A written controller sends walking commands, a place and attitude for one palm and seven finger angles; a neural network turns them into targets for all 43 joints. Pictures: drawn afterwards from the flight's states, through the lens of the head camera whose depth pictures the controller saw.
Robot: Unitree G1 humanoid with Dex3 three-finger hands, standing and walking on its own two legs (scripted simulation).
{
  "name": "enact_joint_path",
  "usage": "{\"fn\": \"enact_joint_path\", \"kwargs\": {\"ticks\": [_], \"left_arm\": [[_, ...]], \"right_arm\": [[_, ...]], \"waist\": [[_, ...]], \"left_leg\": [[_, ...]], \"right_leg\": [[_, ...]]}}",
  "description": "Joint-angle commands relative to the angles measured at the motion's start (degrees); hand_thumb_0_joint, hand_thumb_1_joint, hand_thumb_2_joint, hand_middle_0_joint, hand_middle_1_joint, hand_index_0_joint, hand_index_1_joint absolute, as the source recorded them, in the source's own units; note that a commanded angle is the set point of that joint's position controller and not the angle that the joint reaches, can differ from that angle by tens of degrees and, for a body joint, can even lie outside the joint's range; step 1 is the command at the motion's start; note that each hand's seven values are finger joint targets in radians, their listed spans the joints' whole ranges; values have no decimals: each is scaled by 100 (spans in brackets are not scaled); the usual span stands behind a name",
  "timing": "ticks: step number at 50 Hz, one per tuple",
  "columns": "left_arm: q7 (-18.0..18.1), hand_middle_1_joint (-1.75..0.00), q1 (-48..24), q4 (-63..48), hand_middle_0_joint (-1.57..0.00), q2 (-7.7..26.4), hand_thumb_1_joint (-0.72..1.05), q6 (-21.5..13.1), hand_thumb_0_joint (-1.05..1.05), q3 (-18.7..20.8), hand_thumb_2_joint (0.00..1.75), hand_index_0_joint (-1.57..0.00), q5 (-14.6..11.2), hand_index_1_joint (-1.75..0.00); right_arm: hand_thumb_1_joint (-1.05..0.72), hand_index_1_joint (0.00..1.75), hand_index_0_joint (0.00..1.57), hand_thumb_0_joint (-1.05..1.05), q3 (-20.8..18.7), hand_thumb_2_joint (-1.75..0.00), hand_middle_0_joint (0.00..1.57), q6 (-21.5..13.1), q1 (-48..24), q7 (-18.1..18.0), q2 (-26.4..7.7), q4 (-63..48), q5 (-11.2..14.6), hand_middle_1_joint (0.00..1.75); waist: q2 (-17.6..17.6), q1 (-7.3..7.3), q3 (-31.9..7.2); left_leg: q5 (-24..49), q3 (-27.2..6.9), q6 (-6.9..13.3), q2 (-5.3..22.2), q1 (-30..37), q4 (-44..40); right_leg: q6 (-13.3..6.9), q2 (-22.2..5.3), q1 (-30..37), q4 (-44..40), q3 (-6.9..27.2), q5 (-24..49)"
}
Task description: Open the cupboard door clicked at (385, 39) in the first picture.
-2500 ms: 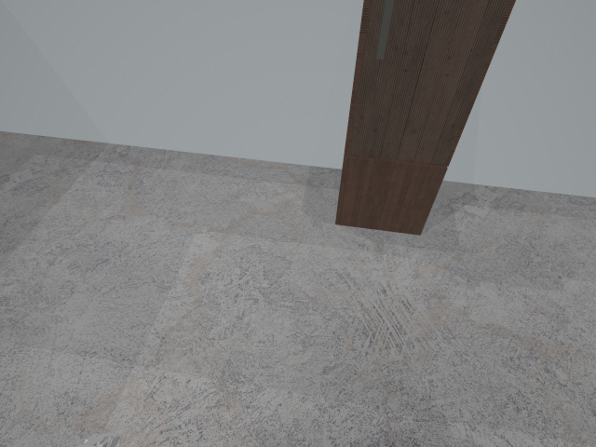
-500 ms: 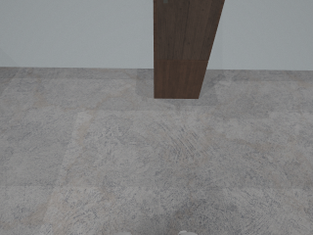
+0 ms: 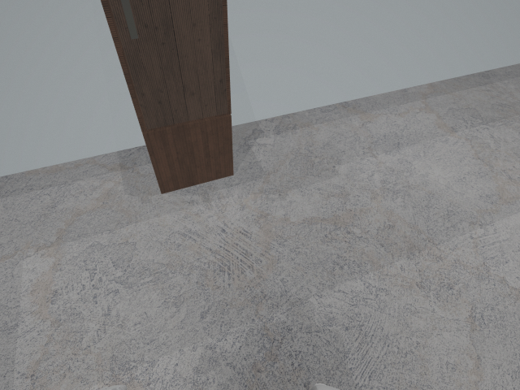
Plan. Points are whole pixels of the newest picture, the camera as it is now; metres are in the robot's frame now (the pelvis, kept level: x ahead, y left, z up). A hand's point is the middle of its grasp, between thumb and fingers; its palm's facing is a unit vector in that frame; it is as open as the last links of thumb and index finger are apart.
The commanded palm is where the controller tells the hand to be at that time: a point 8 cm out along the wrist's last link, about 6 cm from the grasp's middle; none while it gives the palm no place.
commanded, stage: walk to a spot facing it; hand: left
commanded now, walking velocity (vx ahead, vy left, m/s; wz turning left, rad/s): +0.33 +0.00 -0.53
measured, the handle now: (126, 8) +1.08 +0.42 +0.10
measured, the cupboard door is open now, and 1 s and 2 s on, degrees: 0 0 0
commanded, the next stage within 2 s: turn to face it in 0.80 s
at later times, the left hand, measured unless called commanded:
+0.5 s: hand (178, 370) +0.19 +0.15 -0.19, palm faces -0.11 -0.98 -0.17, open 7.3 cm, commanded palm none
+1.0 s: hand (236, 226) +0.51 +0.07 -0.18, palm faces -0.41 -0.90 -0.17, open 7.4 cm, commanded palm none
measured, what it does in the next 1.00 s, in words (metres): walks ahead, turning right: right foot, then left foot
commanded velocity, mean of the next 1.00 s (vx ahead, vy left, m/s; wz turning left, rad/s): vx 0.24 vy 0.00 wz -0.26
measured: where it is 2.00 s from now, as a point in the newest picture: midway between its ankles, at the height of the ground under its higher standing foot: (286, 335)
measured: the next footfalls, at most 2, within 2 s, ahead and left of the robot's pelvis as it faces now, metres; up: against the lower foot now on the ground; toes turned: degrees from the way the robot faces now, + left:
right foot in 0.10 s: +0.11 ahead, -0.15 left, +0.00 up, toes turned -11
left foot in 0.52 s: +0.34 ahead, +0.05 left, +0.00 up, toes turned -2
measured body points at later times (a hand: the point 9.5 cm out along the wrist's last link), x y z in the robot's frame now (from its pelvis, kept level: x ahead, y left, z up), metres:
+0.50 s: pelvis +0.18 -0.03 -0.01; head +0.18 -0.01 +0.44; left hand +0.20 +0.21 -0.18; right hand +0.23 -0.29 -0.14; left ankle +0.30 +0.05 -0.73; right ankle +0.07 -0.15 -0.74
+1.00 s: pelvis +0.35 -0.06 -0.01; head +0.39 -0.07 +0.44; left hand +0.53 +0.11 -0.16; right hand +0.20 -0.23 -0.16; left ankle +0.30 +0.05 -0.74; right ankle +0.40 -0.21 -0.71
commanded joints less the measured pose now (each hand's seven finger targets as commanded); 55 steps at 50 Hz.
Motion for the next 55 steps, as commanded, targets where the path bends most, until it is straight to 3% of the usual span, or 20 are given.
{"fn": "enact_joint_path", "kwargs": {"ticks": [1, 4, 5, 6, 9, 11, 21, 24, 25, 27, 28, 30, 33, 35, 47, 50, 51, 52, 53, 55], "left_arm": [[-26, -30, -898, -765, -20, 38, 90, -316, 0, -68, 90, -20, -24, -30], [70, -30, 937, -111, -20, 662, 90, -508, 0, 100, 90, -20, -14, -30], [200, -30, 1825, 89, -20, 1478, 90, -586, 0, 289, 90, -20, -39, -30], [302, -30, 2058, 182, -20, 1721, 90, -540, 0, 316, 90, -20, -179, -30], [353, -30, 733, -81, -20, 938, 90, -604, 0, 64, 90, -20, -133, -30], [367, -30, 384, -105, -20, 663, 90, -679, 0, -9, 90, -20, -88, -30], [390, -30, 943, 434, -20, 605, 90, -792, 0, -60, 90, -20, -61, -30], [389, -30, 854, 493, -20, 586, 90, -746, 0, -51, 90, -20, -96, -30], [371, -30, 866, 496, -20, 438, 90, -734, 0, -65, 90, -20, -97, -30], [314, -30, 1100, 274, -20, -28, 90, -724, 0, -148, 90, -20, -155, -30], [346, -30, 790, 329, -20, 152, 90, -686, 0, -104, 90, -20, -114, -30], [219, -30, 604, 414, -20, 69, 90, -647, 0, -70, 90, -20, -65, -30], [204, -30, 1131, 595, -20, -236, 90, -424, 0, -32, 90, -20, -17, -30], [201, -30, 1111, 554, -20, -283, 90, -367, 0, 17, 90, -20, -9, -30], [214, -30, -409, 8, -20, -500, 90, -366, 0, -115, 90, -20, -44, -30], [340, -30, 309, 284, -20, -375, 90, -523, 0, -188, 90, -20, -18, -30], [388, -30, 859, 510, -20, -199, 90, -609, 0, -166, 90, -20, -14, -30], [477, -30, 1381, 717, -20, 259, 90, -715, 0, -101, 90, -20, -8, -30], [497, -30, 1706, 851, -20, 667, 90, -758, 0, -50, 90, -20, -82, -30], [554, -30, 1075, 618, -20, 627, 90, -702, 0, -66, 90, -20, -134, -30]], "right_arm": [[-90, 30, 20, 0, -292, -90, 20, -66, 231, 1, -1136, -182, -40, 30], [-90, 30, 20, 0, -242, -90, 20, -51, 23, 88, -1061, -281, 51, 30], [-90, 30, 20, 0, -104, -90, 20, -58, -197, 156, -550, -581, 114, 30], [-90, 30, 20, 0, -96, -90, 20, -41, -882, 98, -666, -863, 101, 30], [-90, 30, 20, 0, -167, -90, 20, -5, -925, 109, -672, -603, 21, 30], [-90, 30, 20, 0, -164, -90, 20, 96, -404, 127, -505, -316, -19, 30], [-90, 30, 20, 0, -133, -90, 20, -28, -1170, 264, -266, -625, 49, 30], [-90, 30, 20, 0, -179, -90, 20, -93, -638, 203, -437, -406, 42, 30], [-90, 30, 20, 0, -242, -90, 20, -134, 49, 136, -670, -179, 24, 30], [-90, 30, 20, 0, -382, -90, 20, -137, 1209, 29, -1543, 110, -62, 30], [-90, 30, 20, 0, -316, -90, 20, -104, 831, -32, -1252, 121, -1, 30], [-90, 30, 20, 0, -154, -90, 20, -169, -57, -38, -662, -101, 37, 30], [-90, 30, 20, 0, -88, -90, 20, -261, -289, -76, -361, -49, 68, 30], [-90, 30, 20, 0, -114, -90, 20, -294, -135, -104, -246, 1, 82, 30], [-90, 30, 20, 0, -141, -90, 20, -118, 590, -118, -378, 460, -5, 30], [-90, 30, 20, 0, -116, -90, 20, -60, 579, -105, -366, 575, 38, 30], [-90, 30, 20, 0, -78, -90, 20, -68, 537, -81, -308, 592, 84, 30], [-90, 30, 20, 0, -31, -90, 20, -80, 657, -37, -28, 589, 150, 30], [-90, 30, 20, 0, 10, -90, 20, -38, 802, -41, 170, 496, 192, 30], [-90, 30, 20, 0, -32, -90, 20, 170, 476, -90, 93, 365, 207, 30]], "waist": [[1008, -136, 321], [-196, 797, -703], [-1884, 1163, -1169], [-1701, 1239, -1014], [-594, 521, 48], [-610, 162, 59], [-639, 304, 362], [-345, -18, 388], [204, -304, 80], [2328, -502, -676], [1670, -458, -440], [557, -28, 382], [729, 318, 324], [553, 332, 210], [878, -101, 433], [682, 218, -136], [440, 510, -470], [-416, 678, -1116], [-1069, 611, -1549], [-1264, 560, -1371]], "left_leg": [[885, -738, 689, 1438, 152, -725], [1875, 123, 148, 922, -1292, 2195], [-1331, 85, -169, 98, -3269, 3984], [-1711, -882, -88, -17, -3964, 4820], [-243, -1458, -111, 382, -3636, 4794], [84, -1281, -206, 315, -2961, 4182], [608, -1095, -68, -67, -2145, 1631], [805, -909, 6, -313, -806, 861], [526, -1151, 86, -229, 179, 544], [-791, -4332, 805, 2059, 1407, -1118], [-1435, -4385, 733, 2093, 738, -1412], [-1075, -3149, 614, 1648, -422, -1485], [211, -1618, 327, 1140, -865, -1427], [1009, -1236, 314, 1069, -617, -1324], [3927, -288, 869, 1176, 295, -400], [4558, -431, 674, 1013, 158, 598], [4074, -386, 459, 794, -161, 1179], [2273, -308, 186, 402, -1213, 2218], [-1443, -621, 3, -275, -1946, 3372], [-1777, -1508, 7, -220, -2074, 4422]], "right_leg": [[-186, 189, -55, -919, -375, -216], [-649, 283, 3206, -2066, -231, 281], [-1265, -1476, 4465, -2647, 2455, 147], [-1649, -1996, 4091, -3161, 3674, 564], [-1395, -1371, 2211, -3518, 2414, -216], [-1203, -936, 1533, -3504, 1516, 542], [-1218, -806, 1527, -3469, 1445, 598], [-1016, -532, 1059, -2806, 1226, 746], [-884, -185, 701, -1699, 1025, 1094], [-461, 835, -921, 1720, 217, -1383], [-507, 477, -1032, 2451, 655, -1010], [-443, -6, -1012, 2565, 584, -6], [-267, -30, -601, 2427, 483, 591], [-183, -72, -797, 2372, 432, 915], [-173, 90, -598, -492, -351, 657], [-336, 385, 956, -1527, -508, 1084], [-313, 246, 1911, -2046, -465, 1962], [-576, -822, 3342, -1846, 497, 4028], [-1251, -2038, 3997, -1805, 1451, 6412], [-1521, -2188, 3015, -2387, 1438, 5356]]}}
